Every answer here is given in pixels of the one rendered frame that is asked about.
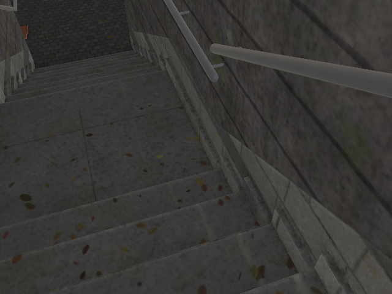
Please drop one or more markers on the stairs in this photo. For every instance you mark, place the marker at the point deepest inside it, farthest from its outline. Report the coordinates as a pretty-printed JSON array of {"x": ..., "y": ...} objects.
[
  {"x": 80, "y": 73},
  {"x": 188, "y": 236}
]

